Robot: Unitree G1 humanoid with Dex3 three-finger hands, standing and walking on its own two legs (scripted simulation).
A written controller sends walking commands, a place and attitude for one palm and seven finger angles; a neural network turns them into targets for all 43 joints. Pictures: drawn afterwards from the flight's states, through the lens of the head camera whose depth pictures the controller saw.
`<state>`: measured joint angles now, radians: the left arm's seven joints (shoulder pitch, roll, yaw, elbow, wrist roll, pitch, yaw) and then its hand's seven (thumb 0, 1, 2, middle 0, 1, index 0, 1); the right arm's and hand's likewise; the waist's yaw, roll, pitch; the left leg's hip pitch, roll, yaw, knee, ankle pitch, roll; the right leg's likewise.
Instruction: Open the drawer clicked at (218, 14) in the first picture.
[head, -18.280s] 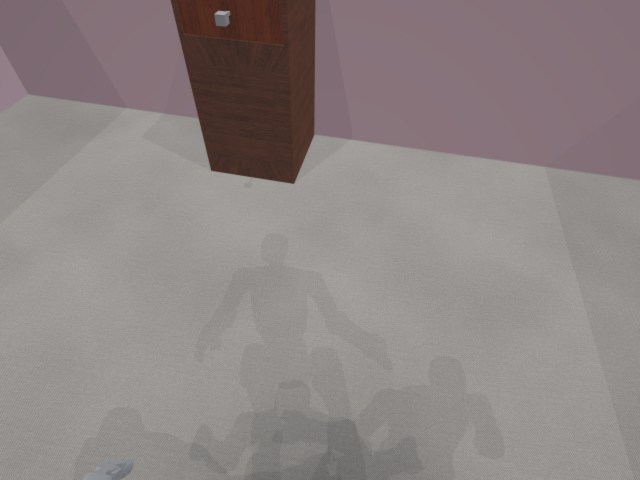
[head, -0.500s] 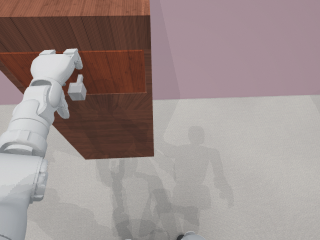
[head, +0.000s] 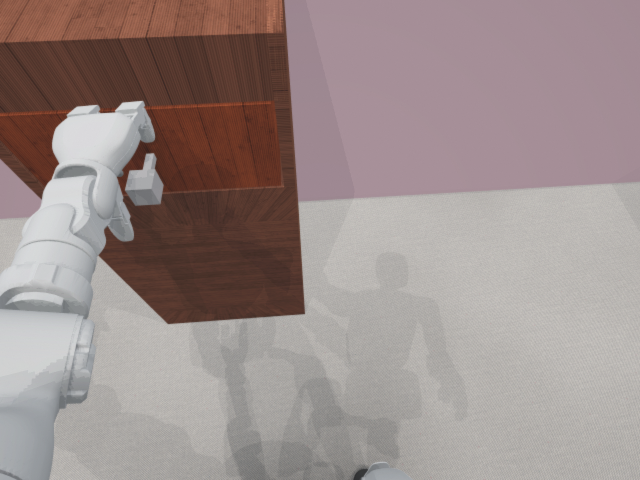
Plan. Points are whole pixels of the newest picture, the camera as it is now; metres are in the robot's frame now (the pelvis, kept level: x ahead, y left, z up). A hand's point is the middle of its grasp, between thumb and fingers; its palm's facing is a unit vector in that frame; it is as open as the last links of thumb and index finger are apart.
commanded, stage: re-aim the fingers above the handle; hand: left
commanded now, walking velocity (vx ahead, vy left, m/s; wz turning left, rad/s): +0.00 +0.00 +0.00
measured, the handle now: (147, 177) +0.55 +0.23 +0.00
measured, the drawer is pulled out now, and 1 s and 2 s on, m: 0.00 0.00 0.00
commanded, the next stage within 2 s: lower the fingers behind the handle in 1.58 s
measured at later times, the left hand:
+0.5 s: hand (122, 162) +0.51 +0.23 +0.07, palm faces -0.03 -0.01 -1.00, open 13.7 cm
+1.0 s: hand (102, 173) +0.50 +0.25 +0.07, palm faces -0.07 +0.04 -1.00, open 13.8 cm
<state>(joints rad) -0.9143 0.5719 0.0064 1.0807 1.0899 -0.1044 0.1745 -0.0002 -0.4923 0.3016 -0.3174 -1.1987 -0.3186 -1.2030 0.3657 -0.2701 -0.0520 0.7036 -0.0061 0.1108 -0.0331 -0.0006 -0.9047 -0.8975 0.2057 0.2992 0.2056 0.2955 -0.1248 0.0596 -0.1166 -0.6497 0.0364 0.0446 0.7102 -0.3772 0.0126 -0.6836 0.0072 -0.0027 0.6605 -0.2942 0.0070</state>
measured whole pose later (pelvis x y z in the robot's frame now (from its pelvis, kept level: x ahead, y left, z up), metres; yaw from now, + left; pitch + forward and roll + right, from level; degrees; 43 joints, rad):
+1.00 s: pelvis -0.01 +0.00 +0.00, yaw +0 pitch +19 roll -1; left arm -0.98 0.58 -0.04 1.16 1.09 0.00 0.22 0.00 -0.49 0.30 -0.32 -1.20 -0.32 -1.20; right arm 0.36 -0.28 -0.05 0.72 0.00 0.09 -0.02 0.00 -0.90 -0.90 0.21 0.30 0.21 0.30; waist -0.12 0.06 -0.11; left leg -0.68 0.03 0.04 0.72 -0.37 0.02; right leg -0.71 0.00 -0.01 0.67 -0.29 0.01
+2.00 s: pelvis -0.02 +0.01 -0.02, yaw +1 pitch +22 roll -2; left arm -0.97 0.55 -0.02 1.11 1.14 -0.10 0.35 0.00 -0.49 0.30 -0.32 -1.20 -0.32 -1.20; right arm 0.36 -0.29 -0.07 0.73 -0.03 0.06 -0.02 0.00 -0.91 -0.90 0.20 0.30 0.20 0.30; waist -0.15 0.04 -0.12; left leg -0.81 0.03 0.02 0.83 -0.39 0.02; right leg -0.83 -0.01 -0.02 0.76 -0.31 0.01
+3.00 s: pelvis -0.02 +0.00 -0.03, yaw +0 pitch +26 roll -2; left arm -0.98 0.56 -0.01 1.17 1.14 -0.09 0.33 0.00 -0.49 0.30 -0.31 -1.20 -0.32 -1.20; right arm 0.36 -0.26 -0.04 0.73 -0.04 0.07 -0.02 0.00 -0.90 -0.90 0.21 0.30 0.21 0.30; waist -0.16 0.06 -0.14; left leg -0.94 0.04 0.02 0.94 -0.45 0.02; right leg -0.96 0.01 -0.02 0.88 -0.36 0.01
